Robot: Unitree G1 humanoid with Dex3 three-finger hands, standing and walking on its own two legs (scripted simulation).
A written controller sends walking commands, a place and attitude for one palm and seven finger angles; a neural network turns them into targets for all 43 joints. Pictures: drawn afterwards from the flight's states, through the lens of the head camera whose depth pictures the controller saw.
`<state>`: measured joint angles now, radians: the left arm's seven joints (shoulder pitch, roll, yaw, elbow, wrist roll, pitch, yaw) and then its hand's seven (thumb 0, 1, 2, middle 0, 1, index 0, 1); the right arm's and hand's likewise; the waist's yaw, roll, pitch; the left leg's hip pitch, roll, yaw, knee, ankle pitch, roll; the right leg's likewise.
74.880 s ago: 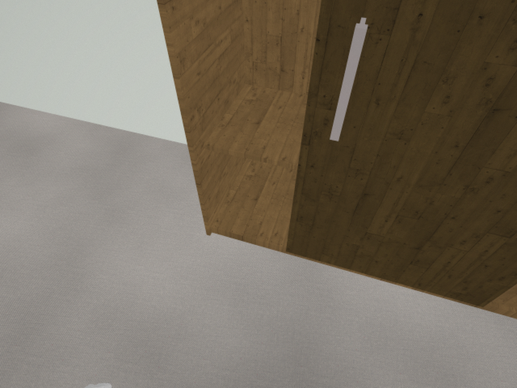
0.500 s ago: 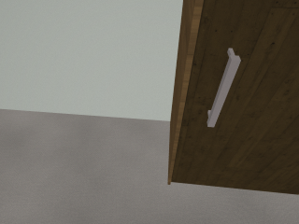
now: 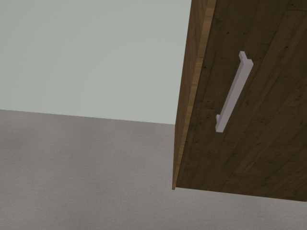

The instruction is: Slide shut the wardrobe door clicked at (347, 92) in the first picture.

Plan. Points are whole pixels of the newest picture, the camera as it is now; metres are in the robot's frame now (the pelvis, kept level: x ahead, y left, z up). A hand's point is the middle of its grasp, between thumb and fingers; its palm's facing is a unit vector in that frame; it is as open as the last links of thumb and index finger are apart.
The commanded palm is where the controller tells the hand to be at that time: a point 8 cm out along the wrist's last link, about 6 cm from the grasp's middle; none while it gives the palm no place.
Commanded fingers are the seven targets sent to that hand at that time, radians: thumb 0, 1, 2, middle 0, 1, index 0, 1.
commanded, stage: look again from close up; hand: right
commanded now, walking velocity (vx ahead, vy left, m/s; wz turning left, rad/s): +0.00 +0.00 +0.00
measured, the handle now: (229, 96) +0.47 -0.20 +0.10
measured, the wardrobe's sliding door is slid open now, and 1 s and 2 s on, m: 0.00 0.00 0.00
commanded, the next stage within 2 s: none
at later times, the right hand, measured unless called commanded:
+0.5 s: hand out of the picture -0.02 -0.13 -0.18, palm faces +0.04 +0.99 -0.13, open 7.4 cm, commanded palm none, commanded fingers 0.00 -0.90 -0.90 0.20 0.30 0.20 0.30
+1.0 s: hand out of the picture -0.02 -0.13 -0.18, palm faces +0.04 +0.99 -0.15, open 7.4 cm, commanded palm none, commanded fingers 0.00 -0.90 -0.90 0.20 0.30 0.20 0.30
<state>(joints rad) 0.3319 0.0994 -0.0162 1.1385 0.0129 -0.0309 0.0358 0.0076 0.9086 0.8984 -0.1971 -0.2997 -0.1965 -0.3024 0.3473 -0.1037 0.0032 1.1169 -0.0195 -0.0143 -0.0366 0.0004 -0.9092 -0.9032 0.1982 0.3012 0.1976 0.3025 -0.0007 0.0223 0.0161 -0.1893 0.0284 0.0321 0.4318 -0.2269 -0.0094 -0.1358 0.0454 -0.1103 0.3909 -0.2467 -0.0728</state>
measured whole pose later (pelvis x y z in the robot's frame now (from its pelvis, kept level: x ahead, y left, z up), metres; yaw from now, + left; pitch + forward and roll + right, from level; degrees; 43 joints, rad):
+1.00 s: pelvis +0.00 +0.02 +0.00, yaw +0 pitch -1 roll +0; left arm 0.32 0.11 -0.01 1.14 0.01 -0.03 0.03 0.01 0.91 0.90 -0.20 -0.30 -0.20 -0.30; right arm 0.34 -0.12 0.00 1.11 -0.02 -0.02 -0.03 0.00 -0.91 -0.90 0.20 0.30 0.20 0.30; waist 0.00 0.02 0.02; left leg -0.18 0.00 0.04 0.42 -0.23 0.02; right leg -0.14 0.01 -0.10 0.39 -0.25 -0.04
